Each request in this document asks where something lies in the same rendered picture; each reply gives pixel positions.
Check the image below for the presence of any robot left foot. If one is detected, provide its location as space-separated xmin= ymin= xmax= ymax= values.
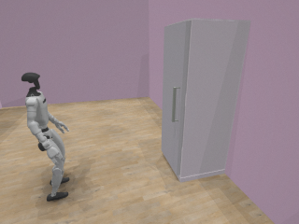
xmin=50 ymin=177 xmax=69 ymax=184

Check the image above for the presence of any robot right upper arm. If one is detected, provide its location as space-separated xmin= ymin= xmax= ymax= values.
xmin=25 ymin=97 xmax=39 ymax=128

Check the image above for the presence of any robot left forearm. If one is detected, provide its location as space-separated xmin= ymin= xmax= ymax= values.
xmin=48 ymin=111 xmax=59 ymax=124

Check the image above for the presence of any handle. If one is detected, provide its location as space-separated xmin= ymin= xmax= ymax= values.
xmin=172 ymin=87 xmax=180 ymax=122

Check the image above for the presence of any left robot thigh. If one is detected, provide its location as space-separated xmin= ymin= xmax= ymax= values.
xmin=50 ymin=129 xmax=65 ymax=157

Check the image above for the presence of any left robot hand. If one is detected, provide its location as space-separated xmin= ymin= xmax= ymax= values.
xmin=55 ymin=121 xmax=69 ymax=133

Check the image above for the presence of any right robot hand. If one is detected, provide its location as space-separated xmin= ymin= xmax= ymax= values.
xmin=47 ymin=147 xmax=65 ymax=165

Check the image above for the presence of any robot right forearm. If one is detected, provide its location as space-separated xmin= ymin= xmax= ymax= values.
xmin=29 ymin=122 xmax=52 ymax=150

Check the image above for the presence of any fridge door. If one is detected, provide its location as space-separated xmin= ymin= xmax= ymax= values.
xmin=161 ymin=21 xmax=191 ymax=175

